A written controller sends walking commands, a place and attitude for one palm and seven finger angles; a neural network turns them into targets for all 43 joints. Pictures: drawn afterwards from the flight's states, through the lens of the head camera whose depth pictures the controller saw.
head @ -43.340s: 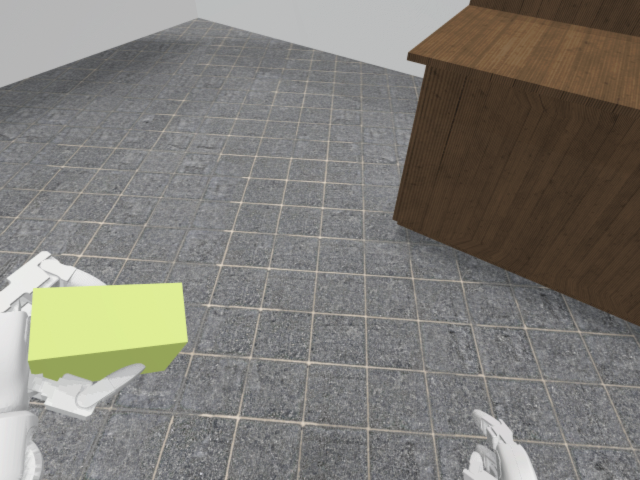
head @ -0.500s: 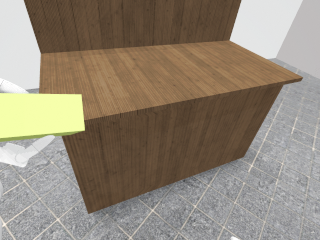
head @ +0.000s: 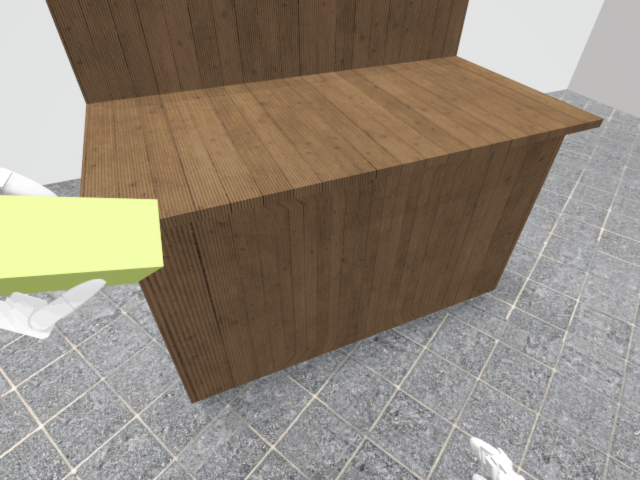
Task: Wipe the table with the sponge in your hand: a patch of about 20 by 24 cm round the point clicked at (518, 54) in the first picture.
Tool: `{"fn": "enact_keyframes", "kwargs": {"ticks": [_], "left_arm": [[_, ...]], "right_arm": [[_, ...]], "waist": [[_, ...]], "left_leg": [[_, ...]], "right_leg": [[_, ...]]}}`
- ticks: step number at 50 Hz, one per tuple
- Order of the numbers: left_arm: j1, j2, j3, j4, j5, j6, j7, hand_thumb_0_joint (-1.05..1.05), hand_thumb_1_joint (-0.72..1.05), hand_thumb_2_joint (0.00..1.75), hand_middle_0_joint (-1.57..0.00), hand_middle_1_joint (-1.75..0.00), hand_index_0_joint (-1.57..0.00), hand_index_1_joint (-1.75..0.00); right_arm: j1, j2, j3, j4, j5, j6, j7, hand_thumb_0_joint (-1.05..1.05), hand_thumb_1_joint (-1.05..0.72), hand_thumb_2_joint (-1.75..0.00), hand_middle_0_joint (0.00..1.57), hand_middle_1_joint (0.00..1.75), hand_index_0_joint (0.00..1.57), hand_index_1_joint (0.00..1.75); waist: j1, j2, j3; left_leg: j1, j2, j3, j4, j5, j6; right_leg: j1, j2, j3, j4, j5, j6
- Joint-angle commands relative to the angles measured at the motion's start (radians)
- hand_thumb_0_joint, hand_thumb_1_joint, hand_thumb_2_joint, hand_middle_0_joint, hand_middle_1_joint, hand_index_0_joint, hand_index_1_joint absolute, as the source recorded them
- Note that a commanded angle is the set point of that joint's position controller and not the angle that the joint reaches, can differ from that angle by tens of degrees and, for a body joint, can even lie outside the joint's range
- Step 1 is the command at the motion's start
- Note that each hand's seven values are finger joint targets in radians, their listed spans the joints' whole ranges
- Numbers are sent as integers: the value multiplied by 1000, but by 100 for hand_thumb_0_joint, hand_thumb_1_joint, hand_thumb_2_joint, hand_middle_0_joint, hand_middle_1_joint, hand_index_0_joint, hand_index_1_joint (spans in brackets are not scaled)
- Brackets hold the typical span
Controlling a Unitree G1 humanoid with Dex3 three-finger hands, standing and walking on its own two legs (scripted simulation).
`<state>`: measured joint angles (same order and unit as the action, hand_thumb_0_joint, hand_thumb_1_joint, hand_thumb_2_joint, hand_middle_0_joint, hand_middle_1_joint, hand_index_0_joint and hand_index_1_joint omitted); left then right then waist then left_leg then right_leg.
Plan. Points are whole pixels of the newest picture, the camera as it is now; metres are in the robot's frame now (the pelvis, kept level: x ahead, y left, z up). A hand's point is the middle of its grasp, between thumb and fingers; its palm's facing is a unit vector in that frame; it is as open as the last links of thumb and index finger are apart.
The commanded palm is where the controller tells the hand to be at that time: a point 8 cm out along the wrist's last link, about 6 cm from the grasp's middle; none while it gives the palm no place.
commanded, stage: stop stepping back and stand still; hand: left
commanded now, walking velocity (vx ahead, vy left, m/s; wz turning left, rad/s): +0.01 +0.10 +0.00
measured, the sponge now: (98, 247) +0.25 +0.21 +0.25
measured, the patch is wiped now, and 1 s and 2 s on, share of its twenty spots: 0.95 0.95 0.95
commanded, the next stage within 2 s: stand and wait in 0.68 s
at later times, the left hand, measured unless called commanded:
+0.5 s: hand (45, 248) +0.24 +0.25 +0.26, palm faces +0.45 -0.82 -0.35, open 10.1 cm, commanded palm +0.18 +0.30 +0.28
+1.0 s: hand (35, 244) +0.24 +0.26 +0.26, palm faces +0.45 -0.82 -0.35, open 10.1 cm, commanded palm +0.18 +0.30 +0.28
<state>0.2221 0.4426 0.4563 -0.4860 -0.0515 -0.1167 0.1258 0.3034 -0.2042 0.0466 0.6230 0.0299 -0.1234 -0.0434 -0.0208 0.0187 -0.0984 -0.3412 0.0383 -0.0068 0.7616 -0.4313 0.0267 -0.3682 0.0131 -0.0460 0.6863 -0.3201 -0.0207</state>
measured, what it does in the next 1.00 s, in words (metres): stands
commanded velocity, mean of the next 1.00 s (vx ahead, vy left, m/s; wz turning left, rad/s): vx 0.00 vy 0.02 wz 0.00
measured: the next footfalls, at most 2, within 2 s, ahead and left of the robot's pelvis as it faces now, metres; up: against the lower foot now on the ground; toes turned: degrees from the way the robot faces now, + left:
none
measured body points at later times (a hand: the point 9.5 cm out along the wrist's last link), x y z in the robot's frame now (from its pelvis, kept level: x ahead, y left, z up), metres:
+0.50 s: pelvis +0.02 +0.02 +0.02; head +0.01 +0.02 +0.47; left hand +0.21 +0.29 +0.27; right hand +0.20 -0.21 -0.05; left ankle +0.02 +0.14 -0.71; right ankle +0.04 -0.10 -0.71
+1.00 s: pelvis +0.02 +0.03 +0.03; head +0.02 +0.03 +0.47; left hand +0.21 +0.30 +0.27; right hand +0.20 -0.20 -0.05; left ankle +0.02 +0.14 -0.71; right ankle +0.04 -0.10 -0.71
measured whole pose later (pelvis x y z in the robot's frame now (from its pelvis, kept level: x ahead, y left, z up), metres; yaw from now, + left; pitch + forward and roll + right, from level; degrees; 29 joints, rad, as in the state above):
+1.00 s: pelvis +0.02 +0.03 +0.03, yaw -1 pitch -1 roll -1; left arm 0.35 0.40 0.42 -0.60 -0.06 -0.16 0.15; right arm 0.17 -0.19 0.03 0.62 0.01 -0.07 -0.05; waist 0.01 0.01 0.00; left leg -0.22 0.03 0.04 0.51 -0.27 0.00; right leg -0.24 0.00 -0.01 0.44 -0.19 0.01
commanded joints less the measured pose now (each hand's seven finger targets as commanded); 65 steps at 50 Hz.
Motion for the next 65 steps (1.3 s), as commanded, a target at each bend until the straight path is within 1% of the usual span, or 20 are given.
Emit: {"fn": "enact_keyframes", "kwargs": {"ticks": [1, 2, 3, 4, 6, 7, 8, 10, 11, 13, 14, 16, 17, 18, 21, 23, 29, 35, 39, 65], "left_arm": [[-135, 196, 91, -320, -19, -83, -5, 0, 10, 130, -120, -160, -120, -160], [-113, 218, 114, -357, -21, -93, -3, 0, 10, 130, -120, -160, -120, -160], [-118, 249, 145, -405, -22, -97, -2, 0, 10, 130, -120, -160, -120, -160], [-97, 223, 131, -425, -26, -101, 2, 0, 10, 130, -120, -160, -120, -160], [-43, 212, 131, -402, -23, -95, 27, 0, 10, 130, -120, -160, -120, -160], [-40, 198, 114, -387, -20, -95, 40, 0, 10, 130, -120, -160, -120, -160], [-19, 177, 99, -346, -24, -93, 48, 0, 10, 130, -120, -160, -120, -160], [-59, 180, 111, -334, -18, -102, 60, 0, 10, 130, -120, -160, -120, -160], [-65, 184, 121, -294, -15, -96, 63, 0, 10, 130, -120, -160, -120, -160], [-86, 171, 109, -242, -9, -86, 56, 0, 10, 130, -120, -160, -120, -160], [-59, 156, 99, -197, -10, -84, 50, 0, 10, 130, -120, -160, -120, -160], [-39, 153, 87, -205, -17, -86, 37, 0, 10, 130, -120, -160, -120, -160], [-32, 154, 85, -220, -19, -88, 35, 0, 10, 130, -120, -160, -120, -160], [-10, 148, 80, -235, -18, -89, 32, 0, 10, 130, -120, -160, -120, -160], [33, 168, 107, -347, -18, -110, 37, 0, 10, 130, -120, -160, -120, -160], [34, 173, 110, -387, -17, -114, 38, 0, 10, 130, -120, -160, -120, -160], [-6, 154, 102, -325, -20, -106, 43, 0, 10, 130, -120, -160, -120, -160], [-33, 130, 70, -305, -16, -101, 38, 0, 10, 130, -120, -160, -120, -160], [-33, 126, 58, -343, -14, -102, 40, 0, 10, 130, -120, -160, -120, -160], [32, 140, 88, -314, -14, -112, 51, 0, 10, 130, -120, -160, -120, -160]], "right_arm": [[-184, -126, -84, -150, 6, -24, -2, 0, -90, -90, 20, 30, 20, 30], [-167, -119, -83, -140, 3, -21, 4, 0, -90, -90, 20, 30, 20, 30], [-168, -118, -83, -143, 3, -9, 6, 0, -90, -90, 20, 30, 20, 30], [-174, -97, -72, -134, -3, -5, 3, 0, -90, -90, 20, 30, 20, 30], [-179, -81, -62, -131, -11, -7, -13, 0, -90, -90, 20, 30, 20, 30], [-183, -88, -62, -131, -16, -13, -27, 0, -90, -90, 20, 30, 20, 30], [-189, -101, -67, -140, -19, -24, -42, 0, -90, -90, 20, 30, 20, 30], [-186, -148, -83, -150, -18, -32, -44, 0, -90, -90, 20, 30, 20, 30], [-169, -140, -80, -151, -5, -34, -42, 0, -90, -90, 20, 30, 20, 30], [-182, -125, -75, -150, 3, -35, -36, 0, -90, -90, 20, 30, 20, 30], [-179, -128, -78, -147, 2, -35, -31, 0, -90, -90, 20, 30, 20, 30], [-192, -121, -81, -150, 2, -31, -17, 0, -90, -90, 20, 30, 20, 30], [-200, -115, -77, -148, 0, -28, -13, 0, -90, -90, 20, 30, 20, 30], [-213, -115, -75, -152, -1, -27, -10, 0, -90, -90, 20, 30, 20, 30], [-225, -121, -75, -166, -14, -27, -8, 0, -90, -90, 20, 30, 20, 30], [-247, -120, -71, -178, -13, -28, -8, 0, -90, -90, 20, 30, 20, 30], [-243, -113, -68, -161, -11, -19, -12, 0, -90, -90, 20, 30, 20, 30], [-255, -111, -64, -162, -16, -12, -14, 0, -90, -90, 20, 30, 20, 30], [-262, -111, -61, -165, -18, -11, -14, 0, -90, -90, 20, 30, 20, 30], [-252, -116, -73, -155, -16, -11, -17, 0, -90, -90, 20, 30, 20, 30]], "waist": [[11, -230, -42], [-1, -130, 4], [-4, -61, 41], [-10, -44, 36], [-9, -66, -10], [-11, -15, -17], [-15, 38, 0], [14, 181, -10], [18, 147, -27], [12, 57, 22], [13, -42, 40], [1, -163, 15], [-2, -154, 11], [-1, -77, 11], [14, 50, -41], [21, 102, -46], [23, 75, -43], [20, 56, -29], [23, 82, -34], [23, 56, -34]], "left_leg": [[-319, -27, -65, 515, -24, 12], [-296, 6, -104, 508, 25, 7], [-254, 40, -114, 425, 43, 9], [-162, 60, -99, 279, 50, 18], [69, 45, -25, -41, 66, 32], [148, 8, 24, -166, 70, 34], [185, 3, 13, -275, 64, 40], [140, 122, -183, -359, 29, 91], [72, 139, -191, -363, 57, 84], [-4, 81, -129, -321, 86, 51], [-21, 45, -88, -253, 112, 35], [15, 6, -33, -133, 177, 11], [27, 7, -29, -131, 200, 7], [53, 12, -32, -165, 239, 8], [119, 58, -74, -293, 388, 21], [131, 86, -100, -337, 452, 26], [145, 80, -58, -330, 427, 10], [128, 65, -54, -354, 283, 4], [124, 67, -59, -372, 303, 2], [118, 61, -47, -367, 280, -4]], "right_leg": [[167, -362, 622, -509, -258, -168], [77, -361, 618, -502, -298, -185], [2, -367, 551, -477, -251, -184], [-45, -349, 461, -445, -194, -165], [-96, -290, 310, -363, -198, -120], [-95, -242, 268, -327, -228, -98], [-80, -192, 221, -259, -199, -73], [-39, -47, 117, -100, -69, -6], [47, -15, 57, -87, 4, 21], [111, -43, 97, -175, 79, 19], [123, -74, 147, -238, 106, 5], [122, -179, 255, -327, 125, -33], [123, -208, 263, -340, 149, -45], [121, -210, 252, -322, 194, -49], [154, -95, 122, -207, 277, -5], [160, -57, 74, -162, 293, 15], [189, -50, 92, -218, 329, 15], [190, -57, 109, -271, 274, 10], [199, -53, 97, -261, 279, 10], [194, -65, 112, -295, 250, 8]]}}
